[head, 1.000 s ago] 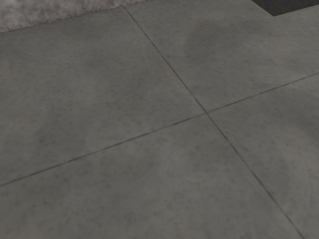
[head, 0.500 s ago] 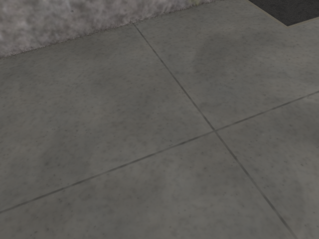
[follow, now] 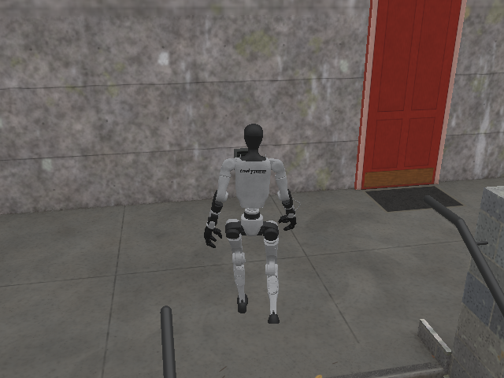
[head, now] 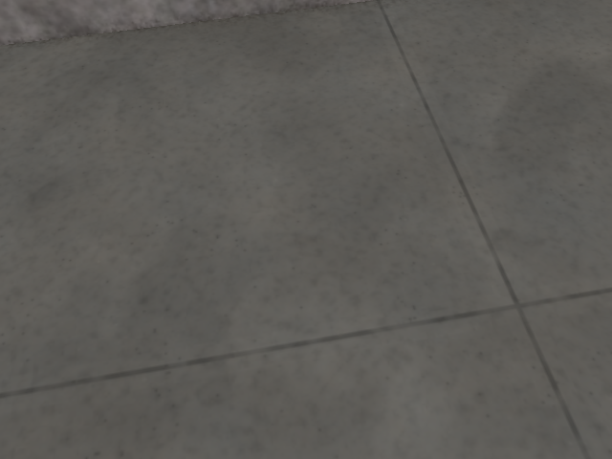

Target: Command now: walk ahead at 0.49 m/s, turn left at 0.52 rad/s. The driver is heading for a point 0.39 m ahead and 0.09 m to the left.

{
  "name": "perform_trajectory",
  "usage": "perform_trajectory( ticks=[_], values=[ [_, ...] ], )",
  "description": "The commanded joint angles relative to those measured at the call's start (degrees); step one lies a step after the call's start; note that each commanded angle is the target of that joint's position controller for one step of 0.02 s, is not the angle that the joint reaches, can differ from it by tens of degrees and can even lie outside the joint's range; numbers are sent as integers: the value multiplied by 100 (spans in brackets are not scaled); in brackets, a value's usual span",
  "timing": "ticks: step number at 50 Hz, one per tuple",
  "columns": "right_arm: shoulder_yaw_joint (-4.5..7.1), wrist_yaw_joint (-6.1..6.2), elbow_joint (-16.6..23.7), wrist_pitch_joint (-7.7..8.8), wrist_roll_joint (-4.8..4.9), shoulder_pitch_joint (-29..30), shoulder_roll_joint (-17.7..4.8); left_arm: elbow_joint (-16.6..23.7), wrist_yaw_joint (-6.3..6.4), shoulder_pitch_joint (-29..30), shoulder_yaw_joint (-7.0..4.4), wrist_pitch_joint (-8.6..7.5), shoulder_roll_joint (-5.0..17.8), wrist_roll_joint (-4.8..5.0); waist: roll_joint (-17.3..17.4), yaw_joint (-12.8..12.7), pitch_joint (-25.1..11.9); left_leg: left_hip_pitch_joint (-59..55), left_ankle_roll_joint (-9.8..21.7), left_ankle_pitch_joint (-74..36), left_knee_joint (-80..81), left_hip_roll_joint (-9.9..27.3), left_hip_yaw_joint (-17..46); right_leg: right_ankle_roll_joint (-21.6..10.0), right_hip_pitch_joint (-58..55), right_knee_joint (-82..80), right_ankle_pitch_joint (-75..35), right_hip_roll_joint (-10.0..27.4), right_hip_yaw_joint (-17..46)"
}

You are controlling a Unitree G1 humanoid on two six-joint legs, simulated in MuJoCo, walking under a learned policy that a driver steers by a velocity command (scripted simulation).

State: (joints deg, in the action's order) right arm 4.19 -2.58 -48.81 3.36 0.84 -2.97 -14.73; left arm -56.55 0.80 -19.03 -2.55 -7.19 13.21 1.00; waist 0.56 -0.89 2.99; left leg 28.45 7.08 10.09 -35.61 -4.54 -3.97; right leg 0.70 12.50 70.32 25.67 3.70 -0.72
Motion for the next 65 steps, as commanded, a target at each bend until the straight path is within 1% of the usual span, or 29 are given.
perform_trajectory(
  ticks=[1,3,5,8,11,13,15,17,18,19,20,21,22,23,24,25,28,31,34,36,37,38,39,40,41,43,45,50,65],
  values=[
    [163,68,187,79,11,-850,-633,818,35,550,-160,-359,790,34,-302,337,-1082,-3258,1167,-565,1977,1713,2954,-166,3226,988,-681,224,564],
    [82,75,342,117,-54,-447,-444,922,79,347,-243,-160,771,-73,-186,-105,-713,-1869,1088,-931,2202,1379,2352,-92,2495,411,-865,481,586],
    [98,147,349,127,-14,-573,-579,1130,97,484,-230,-28,621,-153,2,-198,-506,-1214,1110,-1137,2367,1254,2068,59,2387,-220,-953,527,465],
    [172,290,412,122,-5,-909,-822,1483,117,1248,-164,11,519,-246,153,-9,-359,-783,957,-1379,2371,948,1678,249,2269,-1775,-2004,301,258],
    [204,328,425,67,59,-1287,-877,1687,46,1934,-79,-23,413,-163,341,332,-406,-856,704,-987,2143,757,1577,263,1802,-3329,-3026,-110,166],
    [205,324,396,41,90,-1513,-861,1821,-12,2218,-88,-40,521,-71,432,471,-423,-1143,658,-647,1956,926,1902,253,1696,-3756,-3122,-232,237],
    [196,342,411,5,102,-1652,-799,1905,-81,2279,-147,-87,726,-43,468,463,-462,-1629,579,-330,1582,1121,2341,141,1645,-4116,-2848,-270,408],
    [201,393,442,-66,40,-1638,-782,1871,-131,2002,-207,-158,866,-120,640,289,-519,-2058,382,-1042,960,1160,2466,-80,1386,-4393,-2578,-347,317],
    [170,408,493,-89,21,-1593,-677,1769,-130,1584,-252,-199,930,-203,642,73,-728,-2123,197,-1731,392,912,2333,-259,799,-4655,-2834,-392,188],
    [86,406,623,-69,-33,-1527,-444,1714,-120,973,-302,-249,1150,-348,455,-192,-1351,-1720,-63,-1683,-711,589,2048,-587,-411,-4352,-3981,188,567],
    [-8,411,697,-20,-109,-2165,-165,1666,-102,252,-368,-220,1506,-462,-801,-153,-2281,-266,-451,687,-2586,-42,1535,-1367,-2459,-3911,-5879,1537,2046],
    [-29,361,697,36,18,-2774,-360,1481,-156,-75,-423,-102,1526,-258,-2204,-47,-2988,872,-683,2871,-3971,-287,1443,-2175,-3266,-4378,-5095,2413,4029],
    [96,359,573,-9,91,-2514,-858,1664,-143,194,-309,-20,1065,-146,-1209,-187,-2463,1310,-774,2559,-4558,40,1688,-1955,-2801,-4553,-4070,2168,3736],
    [124,375,723,-92,82,-1805,-939,1737,-104,530,-218,65,818,-163,-674,-250,-1755,1485,-844,2149,-4618,195,1437,-1686,-2057,-4567,-4002,1869,2852],
    [115,395,804,-174,19,-1430,-834,1737,-115,817,-121,108,647,-212,-288,-149,-1252,1350,-876,1916,-4315,378,1302,-1590,-1190,-4685,-4419,1549,2200],
    [113,407,860,-239,-30,-1367,-709,1693,-130,1009,-77,123,542,-233,-315,59,-1008,1036,-865,1757,-3806,594,1273,-1485,-564,-4806,-4565,1323,1817],
    [-9,412,821,-332,-41,-1641,-216,1587,-161,1317,-92,136,600,-286,-744,394,-948,-115,-927,1388,-2225,652,774,-1366,448,-5125,-5267,807,853],
    [-62,415,833,-328,-82,-1452,-169,1469,-112,1273,-164,216,816,-198,-830,319,-1342,-798,-960,591,-1033,649,647,-1418,322,-5114,-5344,845,629],
    [-24,407,862,-386,-88,-1225,-294,1359,-95,1182,-138,316,797,-121,-780,262,-1294,-1276,-868,84,-155,593,555,-1315,344,-5078,-3936,870,672],
    [2,401,869,-407,-156,-1133,-317,1282,-97,1107,-77,365,657,-74,-707,301,-1047,-1799,-663,-366,756,521,467,-984,637,-4972,-2266,618,643],
    [19,418,948,-412,-233,-1066,-437,1210,-103,929,-17,365,504,-122,-527,256,-948,-2101,-528,-672,971,793,812,-682,874,-4861,-1420,442,617],
    [66,463,1067,-419,-266,-1002,-751,1204,-114,738,27,355,371,-241,75,32,-901,-2306,-296,-1292,1050,1381,1412,-366,1183,-4407,-555,48,316],
    [65,474,1040,-442,-214,-723,-779,1143,-110,263,60,356,191,-243,950,-379,-910,-1826,-10,-439,1148,1598,1602,-171,901,-4349,-359,-282,-66],
    [3,420,1075,-431,-169,-567,-386,1109,-70,524,48,403,340,-265,918,-174,-686,-1240,-105,642,1303,1290,1465,-62,482,-4325,-764,-265,-108],
    [-28,392,1059,-404,-191,-527,-264,1124,-43,738,3,449,487,-247,769,-91,-396,-1025,-273,889,1283,1076,1312,-50,485,-4327,-949,-262,-113],
    [-15,374,1033,-316,-183,-593,-345,1068,11,719,-24,514,544,-251,558,-55,-276,-1042,-427,363,1070,918,1126,-90,480,-4322,-1161,-208,-44],
    [-8,397,973,-262,-152,-739,-344,1019,6,675,-23,503,507,-220,350,-21,-389,-1275,-442,-261,835,875,1052,-126,437,-4311,-1413,-158,7],
    [-6,424,937,-270,-134,-734,-278,886,-1,720,-33,485,460,-167,120,15,-617,-1570,-399,-1053,558,820,979,-93,288,-4144,-1858,-126,13],
    [29,459,411,-296,-110,-772,-190,403,125,722,-70,638,478,-130,-10,-8,-407,-1570,-483,-934,614,669,785,-89,123,-4188,-1820,-97,55]
  ],
)
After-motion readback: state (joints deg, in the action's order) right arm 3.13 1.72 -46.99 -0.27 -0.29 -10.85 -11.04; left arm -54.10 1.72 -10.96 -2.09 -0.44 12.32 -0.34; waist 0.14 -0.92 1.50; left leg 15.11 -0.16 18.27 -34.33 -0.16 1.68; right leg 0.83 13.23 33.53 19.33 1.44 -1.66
